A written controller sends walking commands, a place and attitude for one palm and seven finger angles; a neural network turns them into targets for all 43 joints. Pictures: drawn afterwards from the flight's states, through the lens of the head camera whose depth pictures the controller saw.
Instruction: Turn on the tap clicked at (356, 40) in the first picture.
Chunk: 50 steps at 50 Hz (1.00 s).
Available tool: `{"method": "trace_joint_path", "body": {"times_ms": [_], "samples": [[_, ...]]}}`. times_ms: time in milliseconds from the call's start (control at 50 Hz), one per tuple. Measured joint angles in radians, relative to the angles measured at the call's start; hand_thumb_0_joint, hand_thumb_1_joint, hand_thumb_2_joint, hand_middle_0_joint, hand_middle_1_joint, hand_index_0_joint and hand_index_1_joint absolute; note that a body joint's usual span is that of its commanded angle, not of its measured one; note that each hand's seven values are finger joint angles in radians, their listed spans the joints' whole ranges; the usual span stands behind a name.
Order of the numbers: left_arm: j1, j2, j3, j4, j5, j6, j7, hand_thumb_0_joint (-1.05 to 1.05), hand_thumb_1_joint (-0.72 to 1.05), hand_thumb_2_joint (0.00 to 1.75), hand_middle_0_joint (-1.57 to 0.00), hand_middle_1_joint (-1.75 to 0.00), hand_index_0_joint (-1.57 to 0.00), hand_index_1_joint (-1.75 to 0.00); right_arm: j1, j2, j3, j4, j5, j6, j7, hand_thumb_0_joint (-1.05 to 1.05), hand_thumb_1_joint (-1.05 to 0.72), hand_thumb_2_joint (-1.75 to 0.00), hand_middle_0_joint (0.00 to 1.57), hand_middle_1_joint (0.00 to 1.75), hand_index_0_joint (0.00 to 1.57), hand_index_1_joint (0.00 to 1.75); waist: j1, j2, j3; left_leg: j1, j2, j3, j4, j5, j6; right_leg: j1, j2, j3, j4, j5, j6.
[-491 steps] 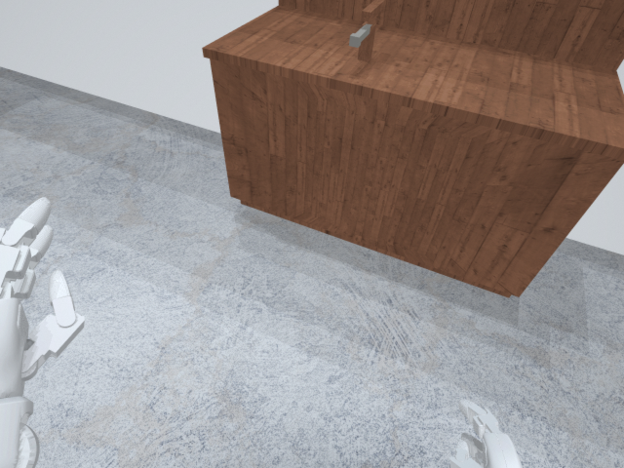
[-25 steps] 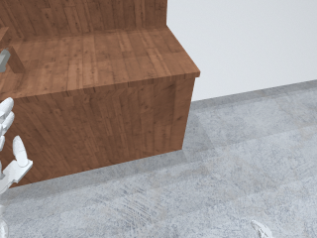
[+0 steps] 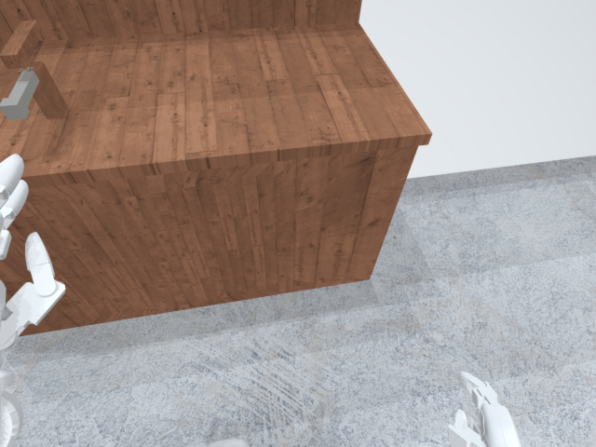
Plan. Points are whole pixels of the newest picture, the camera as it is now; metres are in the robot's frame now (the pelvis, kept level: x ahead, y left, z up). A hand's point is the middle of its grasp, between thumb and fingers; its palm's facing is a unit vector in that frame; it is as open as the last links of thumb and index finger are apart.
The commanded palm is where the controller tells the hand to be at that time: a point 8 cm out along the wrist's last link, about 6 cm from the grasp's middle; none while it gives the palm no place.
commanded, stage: take the last steps up to it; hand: left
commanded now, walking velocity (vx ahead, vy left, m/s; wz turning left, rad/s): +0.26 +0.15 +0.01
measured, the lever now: (14, 108) +0.58 +0.55 +0.09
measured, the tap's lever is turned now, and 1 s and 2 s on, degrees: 0 0 0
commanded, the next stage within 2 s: come to a stop and stand still in 0.52 s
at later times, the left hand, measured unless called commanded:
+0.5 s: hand (65, 196) +0.32 +0.29 +0.18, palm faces +0.38 -0.81 -0.44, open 7.4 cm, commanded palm +0.26 +0.34 +0.19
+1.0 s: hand (68, 163) +0.37 +0.31 +0.18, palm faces +0.38 -0.83 -0.40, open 7.4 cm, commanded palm +0.32 +0.36 +0.19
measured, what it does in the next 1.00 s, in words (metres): walks ahead: right foot, then left foot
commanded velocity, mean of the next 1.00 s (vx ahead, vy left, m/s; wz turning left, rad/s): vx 0.06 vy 0.06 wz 0.00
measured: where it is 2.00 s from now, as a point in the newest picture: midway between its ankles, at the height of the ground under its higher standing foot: outside the picture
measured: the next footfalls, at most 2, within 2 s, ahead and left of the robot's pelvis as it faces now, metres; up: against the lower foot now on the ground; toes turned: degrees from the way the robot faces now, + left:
right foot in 0.20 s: +0.10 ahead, -0.09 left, +0.00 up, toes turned -9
left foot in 0.52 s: +0.19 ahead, +0.20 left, +0.00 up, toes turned -1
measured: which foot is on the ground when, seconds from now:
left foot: down 0.00-0.22, up 0.24-0.50, down 0.52-1.00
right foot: up 0.00-0.18, down 0.20-0.52, up 0.54-0.80, down 0.82-1.00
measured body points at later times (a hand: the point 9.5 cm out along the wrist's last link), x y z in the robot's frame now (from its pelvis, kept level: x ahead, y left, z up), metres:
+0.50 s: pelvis +0.11 +0.06 +0.01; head +0.16 +0.06 +0.45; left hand +0.30 +0.33 +0.20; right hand +0.26 -0.20 -0.09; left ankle +0.17 +0.19 -0.72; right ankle +0.07 -0.08 -0.73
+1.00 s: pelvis +0.15 +0.08 +0.01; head +0.17 +0.07 +0.46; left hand +0.35 +0.35 +0.20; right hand +0.31 -0.13 -0.09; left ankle +0.15 +0.20 -0.71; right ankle +0.17 +0.00 -0.72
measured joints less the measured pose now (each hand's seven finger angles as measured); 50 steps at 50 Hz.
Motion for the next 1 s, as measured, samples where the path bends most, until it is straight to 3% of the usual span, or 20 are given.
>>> {"method": "trace_joint_path", "body": {"times_ms": [40, 80, 120, 200, 220, 260, 300, 340, 380, 500, 520, 560, 600, 640, 720, 820, 860, 900, 1000], "samples": [[-0.033, 0.014, 0.013, 0.03, -0.002, 0.005, 0.0, 0.01, 0.88, 0.9, -0.21, -0.3, -0.21, -0.3, -0.021, 0.025, 0.006, 0.006, 0.001, -0.007, 0.0, 0.01, -0.9, -0.9, 0.2, 0.3, 0.2, 0.3, -0.013, -0.002, 0.0, -0.002, -0.003, 0.001, 0.021, -0.038, 0.006, -0.078, 0.024, 0.012, 0.187, -0.066, -0.007], [-0.034, 0.019, 0.022, 0.034, -0.008, 0.016, -0.002, 0.01, 0.88, 0.9, -0.21, -0.3, -0.21, -0.3, -0.031, 0.049, 0.019, 0.008, 0.006, -0.017, 0.007, 0.01, -0.9, -0.9, 0.2, 0.3, 0.2, 0.3, -0.026, 0.004, -0.007, 0.005, -0.002, 0.001, 0.008, -0.049, 0.012, -0.133, 0.039, -0.007, 0.247, -0.069, -0.007], [-0.008, 0.017, 0.023, 0.009, -0.014, 0.02, -0.005, 0.02, 0.89, 0.9, -0.21, -0.3, -0.21, -0.3, -0.029, 0.068, 0.035, 0.004, 0.008, -0.029, 0.017, 0.01, -0.9, -0.9, 0.2, 0.3, 0.2, 0.3, -0.033, 0.015, -0.014, 0.017, 0.001, 0.005, -0.009, -0.051, 0.009, -0.151, 0.046, -0.038, 0.182, -0.036, -0.005], [0.059, 0.033, 0.017, -0.041, -0.015, 0.012, -0.011, 0.02, 0.89, 0.9, -0.21, -0.3, -0.21, -0.3, 0.001, 0.081, 0.06, -0.004, 0.006, -0.038, 0.024, 0.01, -0.9, -0.9, 0.2, 0.3, 0.2, 0.3, -0.036, 0.042, -0.026, 0.024, 0.001, 0.005, 0.022, -0.093, -0.002, -0.08, 0.067, -0.092, -0.116, 0.077, -0.011], [0.066, 0.038, 0.016, -0.043, -0.011, 0.009, -0.013, 0.02, 0.89, 0.9, -0.21, -0.3, -0.21, -0.3, 0.007, 0.076, 0.062, -0.004, 0.006, -0.033, 0.023, 0.01, -0.9, -0.9, 0.21, 0.3, 0.21, 0.3, -0.036, 0.054, -0.028, 0.014, 0.005, -0.001, 0.06, -0.12, -0.004, -0.064, 0.072, -0.099, -0.152, 0.159, -0.034], [0.056, 0.03, 0.005, -0.02, -0.008, 0.002, -0.021, 0.01, 0.88, 0.9, -0.21, -0.3, -0.21, -0.3, 0.005, 0.059, 0.057, 0.023, 0.004, -0.013, 0.026, 0.0, -0.9, -0.9, 0.21, 0.3, 0.21, 0.3, -0.032, 0.082, -0.028, -0.035, -0.002, -0.039, 0.222, -0.199, -0.007, -0.058, 0.073, -0.109, -0.123, 0.156, -0.062], [0.04, 0.013, 0.003, 0.017, -0.013, 0.002, -0.027, 0.01, 0.88, 0.9, -0.21, -0.3, -0.21, -0.3, 0.001, 0.042, 0.05, 0.056, 0.005, 0.01, 0.032, 0.01, -0.9, -0.9, 0.21, 0.3, 0.21, 0.3, -0.022, 0.08, -0.028, -0.103, -0.026, -0.072, 0.417, -0.225, -0.02, -0.037, 0.061, -0.102, -0.131, 0.126, -0.061], [0.031, -0.006, 0.008, 0.05, -0.011, 0.0, -0.026, 0.01, 0.88, 0.9, -0.22, -0.3, -0.22, -0.3, 0.0, 0.026, 0.046, 0.072, 0.003, 0.027, 0.033, 0.01, -0.9, -0.9, 0.21, 0.3, 0.21, 0.3, -0.022, 0.072, -0.027, -0.156, -0.025, -0.083, 0.511, -0.207, -0.03, -0.006, 0.049, -0.098, -0.174, 0.131, -0.046], [0.033, -0.017, 0.011, 0.064, -0.005, -0.004, -0.021, 0.01, 0.88, 0.9, -0.21, -0.3, -0.22, -0.3, 0.003, 0.013, 0.041, 0.07, 0.0, 0.037, 0.032, 0.01, -0.9, -0.9, 0.21, 0.3, 0.21, 0.3, -0.026, 0.055, -0.022, -0.177, -0.008, -0.079, 0.466, -0.18, -0.031, 0.02, 0.034, -0.094, -0.215, 0.144, -0.032], [0.064, -0.015, -0.006, -0.037, 0.008, -0.001, -0.005, 0.01, 0.88, 0.9, -0.21, -0.3, -0.21, -0.3, 0.013, -0.024, 0.009, 0.016, -0.008, 0.024, 0.019, 0.01, -0.9, -0.9, 0.2, 0.3, 0.2, 0.3, -0.032, 0.006, 0.009, -0.06, 0.01, -0.021, 0.02, -0.027, -0.022, 0.061, -0.017, -0.077, -0.197, 0.102, 0.022], [0.069, -0.007, -0.004, -0.061, 0.008, -0.004, -0.004, 0.01, 0.88, 0.9, -0.21, -0.3, -0.21, -0.3, 0.014, -0.032, 0.002, 0.002, -0.007, 0.02, 0.014, 0.01, -0.9, -0.9, 0.2, 0.3, 0.2, 0.3, -0.033, 0.01, 0.008, -0.032, 0.011, -0.015, -0.032, 0.015, -0.014, 0.053, -0.019, -0.072, -0.158, 0.077, 0.032], [0.043, 0.027, 0.016, -0.066, 0.006, -0.015, -0.001, 0.01, 0.88, 0.9, -0.21, -0.3, -0.21, -0.3, -0.009, -0.012, -0.015, -0.003, -0.001, 0.015, 0.006, 0.01, -0.9, -0.9, 0.2, 0.3, 0.2, 0.3, -0.029, -0.019, 0.018, -0.039, -0.004, 0.008, 0.021, -0.003, 0.002, -0.009, -0.034, -0.022, 0.005, -0.009, 0.016], [0.01, 0.052, 0.034, -0.039, 0.003, -0.015, -0.003, 0.01, 0.88, 0.9, -0.21, -0.3, -0.21, -0.3, -0.03, 0.014, -0.014, -0.003, 0.0, 0.009, 0.005, 0.01, -0.91, -0.9, 0.2, 0.3, 0.2, 0.3, -0.032, -0.017, 0.015, -0.043, 0.002, 0.011, 0.051, -0.04, 0.014, -0.088, -0.001, 0.006, 0.198, -0.092, 0.004], [-0.004, 0.062, 0.049, -0.025, -0.004, -0.006, -0.005, 0.01, 0.88, 0.9, -0.21, -0.3, -0.21, -0.3, -0.04, 0.04, 0.001, -0.002, 0.005, -0.002, 0.013, 0.01, -0.91, -0.9, 0.2, 0.3, 0.2, 0.3, -0.037, -0.006, 0.003, -0.033, 0.01, 0.01, 0.039, -0.047, 0.017, -0.14, 0.026, -0.007, 0.275, -0.093, 0.002], [0.025, 0.043, 0.047, -0.049, -0.025, 0.01, -0.009, 0.02, 0.89, 0.9, -0.21, -0.3, -0.21, -0.3, -0.03, 0.08, 0.045, -0.014, 0.006, -0.02, 0.031, 0.01, -0.9, -0.9, 0.2, 0.3, 0.2, 0.3, -0.044, 0.014, -0.019, -0.002, 0.013, 0.013, -0.015, -0.033, 0.016, -0.153, 0.063, -0.046, 0.134, 0.007, 0.007], [0.069, 0.043, 0.029, -0.059, -0.033, 0.045, -0.015, 0.01, 0.89, 0.9, -0.21, -0.3, -0.21, -0.3, -0.004, 0.106, 0.098, -0.023, -0.002, -0.016, 0.03, 0.01, -0.9, -0.9, 0.21, 0.3, 0.21, 0.3, -0.029, 0.02, -0.024, 0.031, 0.006, 0.021, -0.024, -0.045, 0.002, -0.051, 0.109, -0.062, -0.178, 0.143, 0.005], [0.058, 0.028, 0.015, -0.031, -0.028, 0.057, -0.019, 0.01, 0.89, 0.9, -0.21, -0.3, -0.21, -0.3, -0.005, 0.097, 0.106, -0.015, -0.003, -0.007, 0.026, 0.01, -0.9, -0.9, 0.21, 0.3, 0.21, 0.3, -0.024, 0.05, -0.017, 0.035, 0.021, 0.011, 0.002, -0.064, -0.006, -0.018, 0.129, -0.071, -0.227, 0.221, -0.05], [0.045, 0.006, 0.0, -0.004, -0.031, 0.073, -0.021, 0.01, 0.89, 0.9, -0.21, -0.3, -0.21, -0.3, -0.004, 0.083, 0.106, -0.006, 0.001, 0.003, 0.024, 0.01, -0.9, -0.9, 0.21, 0.3, 0.21, 0.3, -0.02, 0.072, -0.024, 0.032, 0.03, -0.001, 0.016, -0.068, -0.019, -0.012, 0.141, -0.077, -0.233, 0.217, -0.085], [0.024, -0.029, -0.029, 0.02, -0.027, 0.099, -0.014, 0.01, 0.88, 0.9, -0.21, -0.3, -0.21, -0.3, -0.009, 0.04, 0.091, 0.008, 0.001, 0.021, 0.017, 0.01, -0.9, -0.9, 0.21, 0.3, 0.21, 0.3, -0.025, 0.06, -0.038, 0.007, -0.02, -0.097, 0.13, -0.203, -0.041, -0.022, 0.132, -0.068, -0.231, 0.213, -0.093]]}}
